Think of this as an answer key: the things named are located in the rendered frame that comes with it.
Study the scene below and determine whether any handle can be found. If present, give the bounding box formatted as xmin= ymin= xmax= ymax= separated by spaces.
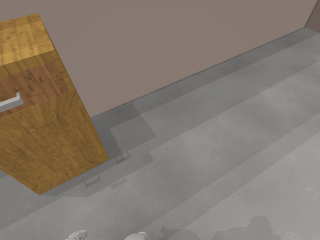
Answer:
xmin=0 ymin=92 xmax=24 ymax=113

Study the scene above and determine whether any cabinet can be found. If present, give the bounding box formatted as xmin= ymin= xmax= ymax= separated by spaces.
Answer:
xmin=0 ymin=13 xmax=109 ymax=195

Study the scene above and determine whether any drawer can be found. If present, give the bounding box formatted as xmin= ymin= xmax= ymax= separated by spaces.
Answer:
xmin=0 ymin=61 xmax=69 ymax=118

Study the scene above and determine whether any robot left hand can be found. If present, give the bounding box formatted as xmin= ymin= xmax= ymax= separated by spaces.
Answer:
xmin=65 ymin=230 xmax=88 ymax=240

